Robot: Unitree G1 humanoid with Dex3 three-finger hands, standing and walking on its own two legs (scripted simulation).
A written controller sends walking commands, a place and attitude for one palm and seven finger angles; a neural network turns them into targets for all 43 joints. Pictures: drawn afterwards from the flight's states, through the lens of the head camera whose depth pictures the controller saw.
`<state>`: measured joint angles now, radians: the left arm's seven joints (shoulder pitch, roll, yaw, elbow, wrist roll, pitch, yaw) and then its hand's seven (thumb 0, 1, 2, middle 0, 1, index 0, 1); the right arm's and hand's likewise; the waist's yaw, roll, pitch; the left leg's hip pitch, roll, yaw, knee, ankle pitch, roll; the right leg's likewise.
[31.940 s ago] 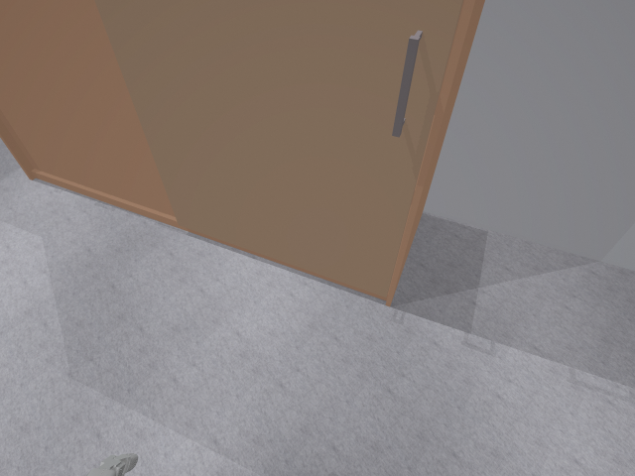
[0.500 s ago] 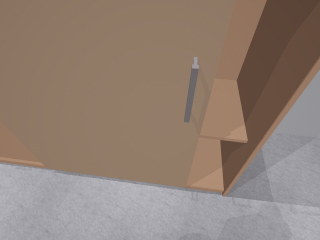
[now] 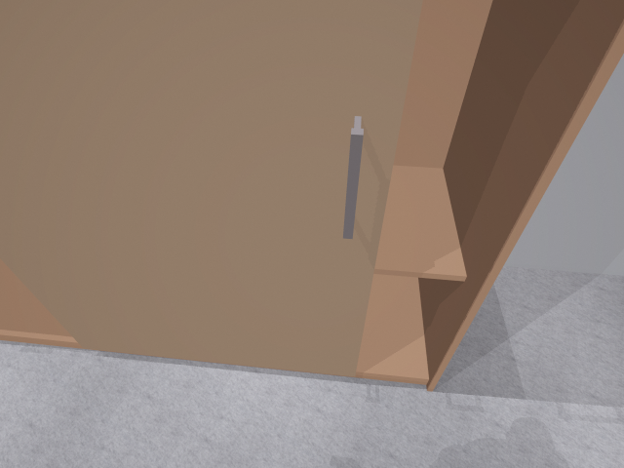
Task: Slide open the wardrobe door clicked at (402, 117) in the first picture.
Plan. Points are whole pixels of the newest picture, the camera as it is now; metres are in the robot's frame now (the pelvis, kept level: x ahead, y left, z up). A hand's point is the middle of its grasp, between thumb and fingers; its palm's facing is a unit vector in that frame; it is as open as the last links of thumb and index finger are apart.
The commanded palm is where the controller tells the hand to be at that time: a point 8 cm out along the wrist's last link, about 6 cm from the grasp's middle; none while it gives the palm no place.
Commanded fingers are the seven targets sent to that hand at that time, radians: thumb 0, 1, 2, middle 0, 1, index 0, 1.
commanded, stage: look again from close up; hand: right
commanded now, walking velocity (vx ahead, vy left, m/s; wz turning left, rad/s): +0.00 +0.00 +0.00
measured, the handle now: (352, 182) +0.53 -0.03 +0.09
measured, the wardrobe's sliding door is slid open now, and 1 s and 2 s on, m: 0.23 0.23 0.23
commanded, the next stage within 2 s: none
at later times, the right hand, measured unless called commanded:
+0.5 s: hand out of the picture -0.08 -0.19 -0.17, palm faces +0.02 +0.98 -0.18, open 7.4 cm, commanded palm none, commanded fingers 0.00 -0.90 -0.90 0.20 0.30 0.20 0.30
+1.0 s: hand out of the picture -0.12 -0.17 -0.17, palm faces +0.07 +0.99 -0.15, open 7.4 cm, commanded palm none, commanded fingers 0.00 -0.90 -0.90 0.20 0.30 0.20 0.30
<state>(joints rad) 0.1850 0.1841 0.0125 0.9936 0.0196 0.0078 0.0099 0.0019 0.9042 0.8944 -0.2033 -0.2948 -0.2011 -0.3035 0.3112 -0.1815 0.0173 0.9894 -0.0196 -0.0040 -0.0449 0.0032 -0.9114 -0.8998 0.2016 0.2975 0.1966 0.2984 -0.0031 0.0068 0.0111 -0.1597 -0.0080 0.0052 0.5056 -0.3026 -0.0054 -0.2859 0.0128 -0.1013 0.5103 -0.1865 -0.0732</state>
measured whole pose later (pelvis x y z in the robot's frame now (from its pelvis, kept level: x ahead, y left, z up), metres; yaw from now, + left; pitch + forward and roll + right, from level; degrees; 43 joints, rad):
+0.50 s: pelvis -0.03 -0.02 +0.00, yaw +0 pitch -2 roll +1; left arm 0.29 0.15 0.02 1.11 0.01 0.04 0.01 0.00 0.90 0.89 -0.20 -0.29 -0.20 -0.30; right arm 0.40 -0.14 0.00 1.09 -0.03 0.01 -0.05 0.00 -0.91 -0.90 0.20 0.30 0.20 0.30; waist 0.00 0.00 0.03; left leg -0.20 0.03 -0.01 0.47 -0.24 -0.02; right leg -0.29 0.05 -0.12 0.39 -0.09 -0.09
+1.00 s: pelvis -0.06 -0.02 +0.00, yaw +0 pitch -3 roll +1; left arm 0.28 0.13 0.04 1.12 0.02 0.05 0.02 0.00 0.91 0.89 -0.20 -0.29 -0.20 -0.30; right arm 0.44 -0.09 -0.01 1.10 -0.03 0.00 -0.05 0.00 -0.91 -0.90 0.20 0.30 0.20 0.30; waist -0.01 0.00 0.01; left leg -0.25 0.02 -0.02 0.49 -0.27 0.00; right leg -0.32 0.06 -0.12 0.39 -0.14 -0.07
